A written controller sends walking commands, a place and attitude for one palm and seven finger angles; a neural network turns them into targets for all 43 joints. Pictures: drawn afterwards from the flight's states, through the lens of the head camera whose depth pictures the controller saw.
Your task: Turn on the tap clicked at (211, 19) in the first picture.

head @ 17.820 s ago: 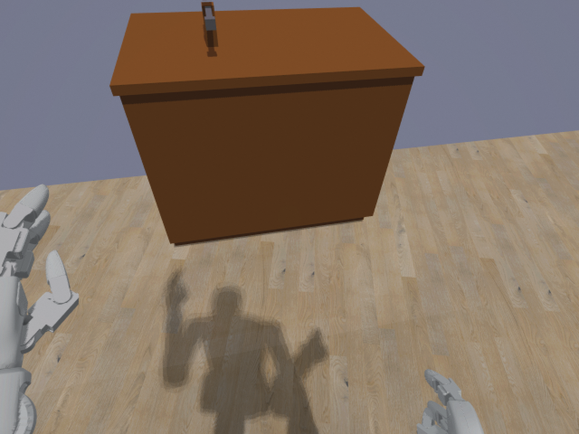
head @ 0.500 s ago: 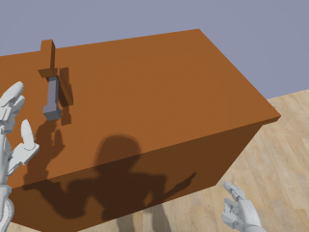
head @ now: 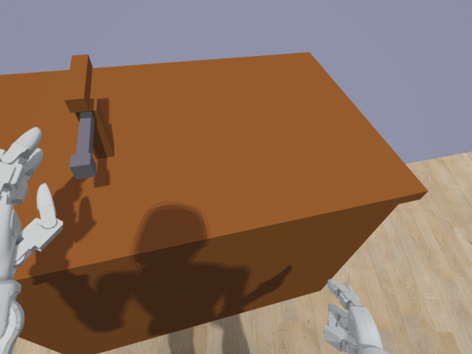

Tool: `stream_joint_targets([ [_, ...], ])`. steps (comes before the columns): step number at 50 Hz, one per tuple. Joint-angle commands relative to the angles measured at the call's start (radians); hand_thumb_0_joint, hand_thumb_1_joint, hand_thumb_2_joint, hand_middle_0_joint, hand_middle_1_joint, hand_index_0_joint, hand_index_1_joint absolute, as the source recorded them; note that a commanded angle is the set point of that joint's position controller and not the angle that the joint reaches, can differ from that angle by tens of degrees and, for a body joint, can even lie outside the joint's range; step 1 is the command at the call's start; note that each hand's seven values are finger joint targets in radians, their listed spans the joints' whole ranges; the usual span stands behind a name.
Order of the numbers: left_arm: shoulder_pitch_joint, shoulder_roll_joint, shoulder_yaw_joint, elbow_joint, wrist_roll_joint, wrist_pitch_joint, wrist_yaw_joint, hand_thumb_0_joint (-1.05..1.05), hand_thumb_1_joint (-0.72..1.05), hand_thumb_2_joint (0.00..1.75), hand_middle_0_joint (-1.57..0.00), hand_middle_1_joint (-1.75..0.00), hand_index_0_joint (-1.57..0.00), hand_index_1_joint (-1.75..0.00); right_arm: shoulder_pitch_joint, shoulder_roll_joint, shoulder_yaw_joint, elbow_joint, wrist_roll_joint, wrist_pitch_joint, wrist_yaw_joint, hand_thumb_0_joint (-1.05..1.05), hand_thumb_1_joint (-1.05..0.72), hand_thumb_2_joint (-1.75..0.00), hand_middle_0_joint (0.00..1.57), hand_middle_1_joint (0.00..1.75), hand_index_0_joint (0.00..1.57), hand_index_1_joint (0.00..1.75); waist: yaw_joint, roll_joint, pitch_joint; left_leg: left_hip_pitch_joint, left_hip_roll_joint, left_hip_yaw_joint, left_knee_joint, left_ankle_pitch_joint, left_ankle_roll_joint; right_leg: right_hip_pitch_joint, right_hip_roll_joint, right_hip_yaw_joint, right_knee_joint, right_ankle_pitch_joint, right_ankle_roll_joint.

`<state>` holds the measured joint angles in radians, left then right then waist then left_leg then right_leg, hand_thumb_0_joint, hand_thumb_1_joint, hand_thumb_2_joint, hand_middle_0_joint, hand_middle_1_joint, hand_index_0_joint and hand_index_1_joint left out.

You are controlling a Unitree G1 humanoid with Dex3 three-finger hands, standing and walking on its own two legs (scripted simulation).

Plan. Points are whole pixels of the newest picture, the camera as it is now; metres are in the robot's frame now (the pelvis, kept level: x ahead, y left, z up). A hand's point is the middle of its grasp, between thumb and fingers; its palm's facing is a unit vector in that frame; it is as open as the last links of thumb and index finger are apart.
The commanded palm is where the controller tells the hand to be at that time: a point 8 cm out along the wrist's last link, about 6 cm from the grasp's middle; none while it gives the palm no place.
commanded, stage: shuffle to correct the standing spot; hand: left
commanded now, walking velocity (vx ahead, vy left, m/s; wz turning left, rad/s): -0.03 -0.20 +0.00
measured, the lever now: (83, 166) +0.34 +0.27 +0.13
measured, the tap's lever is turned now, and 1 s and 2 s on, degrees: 0 0 0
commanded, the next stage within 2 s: come to a stop and stand still in 0.04 s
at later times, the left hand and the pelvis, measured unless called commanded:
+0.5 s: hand (54, 222) +0.22 +0.24 +0.17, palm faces +0.39 -0.80 -0.46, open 7.4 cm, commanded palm +0.15 +0.26 +0.17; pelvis +0.00 -0.02 +0.00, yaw +1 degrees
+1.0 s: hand (26, 224) +0.22 +0.28 +0.16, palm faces +0.42 -0.84 -0.35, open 7.4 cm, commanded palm +0.16 +0.30 +0.17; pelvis +0.00 +0.02 +0.00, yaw +0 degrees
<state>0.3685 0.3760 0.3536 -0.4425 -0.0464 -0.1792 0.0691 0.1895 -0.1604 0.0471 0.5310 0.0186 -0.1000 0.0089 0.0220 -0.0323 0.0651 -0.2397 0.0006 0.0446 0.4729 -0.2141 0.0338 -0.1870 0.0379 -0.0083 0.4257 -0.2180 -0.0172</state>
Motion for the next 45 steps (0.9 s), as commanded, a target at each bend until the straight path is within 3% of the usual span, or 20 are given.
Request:
stream_joint_targets([
  [1,-0.067,0.179,0.121,-0.278,-0.013,-0.066,0.009,0.00,0.90,0.90,-0.20,-0.30,-0.20,-0.30,-0.067,-0.149,-0.078,-0.162,0.004,-0.049,-0.012,0.00,-0.90,-0.90,0.20,0.30,0.20,0.30,0.002,0.137,-0.198,0.113,0.149,-0.110,-0.065,0.214,-0.007,0.012,-0.055,0.013,-0.046,0.172,0.009],
  [5,-0.032,0.165,0.116,-0.253,-0.024,-0.052,0.001,0.00,0.90,0.90,-0.20,-0.30,-0.20,-0.30,-0.063,-0.150,-0.077,-0.156,0.000,-0.041,-0.016,0.00,-0.90,-0.90,0.20,0.30,0.20,0.30,-0.001,0.119,-0.211,0.129,0.145,-0.087,-0.023,0.273,-0.009,-0.003,-0.059,0.020,-0.052,0.226,0.011],
  [9,-0.024,0.181,0.130,-0.262,-0.023,-0.046,0.011,0.00,0.90,0.90,-0.20,-0.30,-0.20,-0.30,-0.081,-0.145,-0.074,-0.157,0.011,-0.042,-0.022,0.00,-0.90,-0.90,0.20,0.30,0.20,0.30,0.003,0.135,-0.208,0.108,0.120,-0.077,-0.021,0.150,-0.009,0.007,-0.079,0.061,-0.066,0.213,0.001],
  [10,-0.017,0.142,0.095,-0.243,-0.027,-0.046,0.012,0.00,0.90,0.90,-0.20,-0.30,-0.20,-0.30,-0.075,-0.149,-0.072,-0.152,0.007,-0.039,-0.023,0.00,-0.90,-0.90,0.20,0.30,0.20,0.30,0.000,0.121,-0.207,0.095,0.105,-0.070,-0.012,0.105,-0.006,0.009,-0.088,0.074,-0.081,0.212,0.000],
  [14,0.008,0.192,0.132,-0.244,-0.018,-0.040,0.039,0.00,0.90,0.90,-0.20,-0.30,-0.20,-0.30,-0.100,-0.150,-0.068,-0.138,0.012,-0.038,-0.039,0.00,-0.90,-0.90,0.20,0.30,0.20,0.30,0.004,0.081,-0.178,0.081,0.068,-0.067,0.002,0.022,-0.005,-0.015,-0.127,0.136,-0.130,0.163,-0.007],
  [15,0.007,0.152,0.095,-0.219,-0.023,-0.039,0.038,0.00,0.90,0.90,-0.20,-0.30,-0.20,-0.30,-0.089,-0.151,-0.065,-0.134,0.007,-0.033,-0.040,0.00,-0.90,-0.90,0.20,0.30,0.20,0.30,-0.001,0.055,-0.166,0.068,0.066,-0.069,0.009,0.012,-0.003,-0.023,-0.131,0.131,-0.142,0.135,-0.004],
  [19,-0.004,0.194,0.125,-0.220,-0.018,-0.034,0.049,0.00,0.90,0.90,-0.20,-0.30,-0.20,-0.30,-0.110,-0.153,-0.066,-0.126,0.013,-0.034,-0.052,0.00,-0.90,-0.90,0.20,0.30,0.20,0.30,0.001,0.044,-0.139,0.080,0.063,-0.080,-0.002,0.014,-0.002,-0.057,-0.139,0.145,-0.167,0.072,-0.010],
  [20,-0.011,0.153,0.087,-0.197,-0.021,-0.036,0.046,0.00,0.90,0.90,-0.20,-0.30,-0.20,-0.30,-0.096,-0.158,-0.066,-0.122,0.009,-0.032,-0.053,0.00,-0.90,-0.90,0.20,0.30,0.20,0.30,-0.005,0.025,-0.139,0.075,0.063,-0.086,-0.007,0.011,-0.001,-0.052,-0.137,0.131,-0.166,0.054,-0.012],
  [22,-0.019,0.166,0.096,-0.211,-0.019,-0.038,0.049,0.00,0.90,0.90,-0.20,-0.30,-0.20,-0.30,-0.095,-0.160,-0.072,-0.124,0.010,-0.036,-0.057,0.00,-0.90,-0.90,0.20,0.30,0.20,0.30,-0.002,0.045,-0.143,0.080,0.069,-0.091,-0.026,0.023,0.002,-0.033,-0.134,0.130,-0.152,0.082,-0.012],
  [23,-0.967,0.940,0.665,-0.454,0.118,-0.135,0.043,0.00,0.90,0.90,-0.20,-0.30,-0.20,-0.30,0.046,-0.189,-0.105,-0.076,-0.040,-0.089,-0.061,0.00,-0.90,-0.90,0.20,0.30,0.20,0.30,0.018,-0.129,0.019,-0.037,0.046,0.002,0.051,0.091,-0.010,-0.147,-0.094,0.132,-0.246,0.315,0.111],
  [24,-0.650,0.511,0.367,-0.034,0.019,-0.084,0.034,0.00,0.90,0.90,-0.20,-0.30,-0.20,-0.30,-0.068,-0.131,-0.075,-0.039,0.024,-0.066,-0.053,0.00,-0.90,-0.90,0.20,0.30,0.20,0.30,-0.008,0.199,-0.099,0.070,0.118,-0.063,-0.033,0.203,-0.013,-0.098,-0.200,0.074,-0.035,0.201,-0.044],
  [25,-0.433,0.276,0.198,0.013,0.025,-0.070,0.017,0.00,0.90,0.90,-0.20,-0.30,-0.20,-0.30,-0.052,-0.169,-0.106,-0.074,-0.006,-0.072,-0.032,0.00,-0.90,-0.90,0.20,0.30,0.20,0.30,0.017,0.281,-0.207,0.160,0.090,-0.062,-0.007,0.195,-0.021,-0.054,-0.126,0.124,0.025,0.216,-0.051],
  [27,-0.170,0.135,0.075,-0.042,-0.006,-0.063,0.002,0.00,0.90,0.90,-0.20,-0.30,-0.20,-0.30,-0.049,-0.171,-0.106,-0.110,0.017,-0.069,-0.004,0.00,-0.90,-0.90,0.20,0.30,0.20,0.30,0.013,0.205,-0.231,0.137,0.077,-0.044,-0.006,0.160,0.004,-0.008,-0.112,0.124,-0.001,0.229,0.028],
  [29,0.029,0.051,0.008,-0.099,-0.015,-0.047,-0.002,0.00,0.90,0.90,-0.20,-0.30,-0.20,-0.30,-0.070,-0.157,-0.099,-0.132,0.031,-0.061,0.022,0.00,-0.90,-0.90,0.20,0.30,0.20,0.30,0.020,0.094,-0.237,0.129,0.084,-0.043,-0.021,0.125,0.008,0.019,-0.102,0.089,-0.009,0.196,0.035],
  [31,0.057,0.132,0.071,-0.163,-0.005,-0.035,0.011,0.00,0.90,0.90,-0.20,-0.30,-0.20,-0.30,-0.087,-0.169,-0.093,-0.154,0.026,-0.050,0.015,0.00,-0.90,-0.90,0.20,0.30,0.20,0.30,0.019,-0.046,-0.182,0.067,0.091,-0.053,-0.041,0.037,0.000,0.012,-0.098,0.078,-0.049,0.109,0.029],
  [33,0.049,0.197,0.149,-0.158,-0.005,-0.038,0.023,0.00,0.90,0.90,-0.20,-0.30,-0.20,-0.30,-0.099,-0.166,-0.084,-0.154,0.016,-0.046,-0.010,0.00,-0.90,-0.90,0.20,0.30,0.20,0.30,0.015,-0.120,-0.130,0.038,0.075,-0.054,-0.051,-0.066,-0.009,-0.051,-0.107,0.100,-0.106,-0.047,0.001],
  [34,0.044,0.267,0.221,-0.174,0.000,-0.040,0.039,0.00,0.90,0.90,-0.20,-0.30,-0.20,-0.30,-0.113,-0.169,-0.079,-0.147,0.014,-0.039,-0.022,0.00,-0.90,-0.90,0.20,0.30,0.20,0.30,0.015,-0.071,-0.123,0.056,0.075,-0.050,-0.064,-0.062,-0.009,-0.080,-0.108,0.100,-0.105,-0.074,-0.009],
  [35,0.039,0.213,0.189,-0.159,-0.007,-0.048,0.035,0.00,0.90,0.90,-0.20,-0.30,-0.20,-0.30,-0.099,-0.160,-0.073,-0.151,0.007,-0.037,-0.031,0.00,-0.90,-0.90,0.20,0.30,0.20,0.30,0.004,-0.043,-0.120,0.038,0.076,-0.066,-0.076,-0.072,-0.003,-0.070,-0.107,0.090,-0.096,-0.079,-0.013],
  [39,-0.113,0.265,0.215,-0.271,0.004,-0.085,0.042,0.00,0.90,0.90,-0.20,-0.30,-0.20,-0.30,-0.110,-0.160,-0.061,-0.149,0.001,-0.058,-0.048,0.00,-0.90,-0.90,0.20,0.30,0.20,0.30,0.005,0.157,-0.119,0.020,0.092,-0.099,-0.131,-0.120,0.011,-0.027,-0.082,0.084,-0.051,-0.035,-0.015],
  [45,-0.093,0.134,0.084,-0.222,0.011,-0.087,0.036,0.00,0.90,0.90,-0.20,-0.30,-0.20,-0.30,-0.079,-0.164,-0.065,-0.123,-0.004,-0.095,-0.036,0.00,-0.90,-0.90,0.20,0.30,0.20,0.30,0.004,0.099,-0.163,0.096,0.085,-0.102,-0.097,-0.003,0.006,-0.007,-0.082,0.061,-0.055,0.081,-0.012],
])
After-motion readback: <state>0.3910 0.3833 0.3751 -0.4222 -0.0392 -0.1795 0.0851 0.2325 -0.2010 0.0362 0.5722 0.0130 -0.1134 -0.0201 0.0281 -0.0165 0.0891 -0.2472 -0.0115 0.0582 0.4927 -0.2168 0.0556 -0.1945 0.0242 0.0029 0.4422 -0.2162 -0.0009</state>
